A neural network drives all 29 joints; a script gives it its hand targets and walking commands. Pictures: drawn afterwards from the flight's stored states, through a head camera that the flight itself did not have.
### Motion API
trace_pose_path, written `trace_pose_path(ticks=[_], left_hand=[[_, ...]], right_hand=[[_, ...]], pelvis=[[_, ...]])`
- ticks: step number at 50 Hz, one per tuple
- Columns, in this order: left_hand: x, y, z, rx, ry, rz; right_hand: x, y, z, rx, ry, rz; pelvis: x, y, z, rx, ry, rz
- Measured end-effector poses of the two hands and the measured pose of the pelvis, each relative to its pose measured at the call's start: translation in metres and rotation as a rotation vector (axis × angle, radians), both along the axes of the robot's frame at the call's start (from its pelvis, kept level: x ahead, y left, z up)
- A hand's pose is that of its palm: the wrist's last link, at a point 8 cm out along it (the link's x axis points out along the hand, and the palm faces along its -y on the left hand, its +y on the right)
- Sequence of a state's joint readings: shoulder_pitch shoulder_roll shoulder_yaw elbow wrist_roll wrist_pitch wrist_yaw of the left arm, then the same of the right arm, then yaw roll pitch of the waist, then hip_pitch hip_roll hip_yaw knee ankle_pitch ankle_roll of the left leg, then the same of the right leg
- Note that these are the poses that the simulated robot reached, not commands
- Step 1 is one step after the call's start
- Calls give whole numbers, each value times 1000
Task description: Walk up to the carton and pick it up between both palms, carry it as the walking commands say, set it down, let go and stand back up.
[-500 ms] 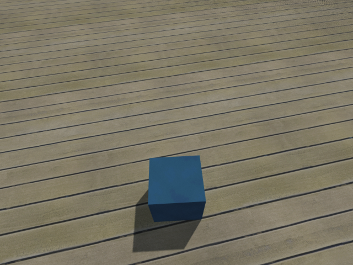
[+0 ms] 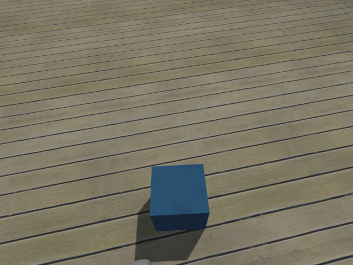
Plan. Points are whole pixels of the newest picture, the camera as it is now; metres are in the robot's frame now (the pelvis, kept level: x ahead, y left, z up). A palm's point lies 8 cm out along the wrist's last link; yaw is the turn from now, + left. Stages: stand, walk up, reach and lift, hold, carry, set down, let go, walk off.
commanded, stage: walk up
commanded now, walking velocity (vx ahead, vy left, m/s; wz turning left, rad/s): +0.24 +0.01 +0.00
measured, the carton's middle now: (179, 198) +0.50 +0.01 -0.64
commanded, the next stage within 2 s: stand in 1.28 s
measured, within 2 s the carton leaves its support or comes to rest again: neither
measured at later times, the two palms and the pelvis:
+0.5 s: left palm (88, 255) +0.17 +0.24 -0.12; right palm out of the picture +0.11 -0.25 -0.15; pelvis +0.08 -0.02 +0.00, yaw +1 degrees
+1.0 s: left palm out of the picture +0.08 +0.24 -0.13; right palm out of the picture +0.06 -0.25 -0.15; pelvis +0.03 -0.01 +0.00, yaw +1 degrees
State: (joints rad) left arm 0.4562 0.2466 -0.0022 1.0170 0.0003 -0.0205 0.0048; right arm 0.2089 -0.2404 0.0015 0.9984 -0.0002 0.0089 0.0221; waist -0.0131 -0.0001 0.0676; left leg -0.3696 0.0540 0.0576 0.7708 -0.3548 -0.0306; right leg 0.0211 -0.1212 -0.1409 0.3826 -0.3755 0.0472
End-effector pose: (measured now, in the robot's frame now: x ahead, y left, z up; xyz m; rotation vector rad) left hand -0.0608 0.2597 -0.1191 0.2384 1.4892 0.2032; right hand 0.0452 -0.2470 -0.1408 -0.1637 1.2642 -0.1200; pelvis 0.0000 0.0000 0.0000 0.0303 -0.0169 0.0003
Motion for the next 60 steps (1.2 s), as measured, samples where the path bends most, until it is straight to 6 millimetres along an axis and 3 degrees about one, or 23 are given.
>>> trace_pose_path(ticks=[3,5,13,16,18,21,25,37,48,60], left_hand=[[13,12,-12,-17,29,4],[33,17,-27,-35,28,-18],[195,4,-28,-62,-275,-106],[234,-7,-22,-52,-349,-121],[246,-15,-17,-39,-372,-119],[246,-21,-7,-21,-383,-98],[229,-22,-2,-13,-346,-77],[182,-3,-20,-44,-248,-51],[141,-21,-8,-7,-221,-47],[126,-13,-9,-24,-221,-34]], right_hand=[[18,12,-6,-13,12,5],[27,17,-10,-26,0,-5],[29,14,-4,-38,55,-31],[39,8,-9,-28,53,-28],[48,2,-13,-12,50,-23],[62,-1,-15,8,47,-6],[67,-4,-10,10,56,-2],[40,11,-3,-34,68,-6],[19,1,-13,20,47,-19],[4,10,-8,10,69,-19]], pelvis=[[19,14,-10,-20,19,3],[30,20,-18,-23,13,-12],[57,15,-12,-18,26,-17],[65,4,-14,-7,30,-9],[71,-4,-14,-1,32,-1],[76,-12,-11,-2,30,18],[77,-15,-4,0,26,26],[53,7,-6,-42,13,22],[31,-13,-4,-15,-5,8],[21,-4,0,-34,-2,17]])
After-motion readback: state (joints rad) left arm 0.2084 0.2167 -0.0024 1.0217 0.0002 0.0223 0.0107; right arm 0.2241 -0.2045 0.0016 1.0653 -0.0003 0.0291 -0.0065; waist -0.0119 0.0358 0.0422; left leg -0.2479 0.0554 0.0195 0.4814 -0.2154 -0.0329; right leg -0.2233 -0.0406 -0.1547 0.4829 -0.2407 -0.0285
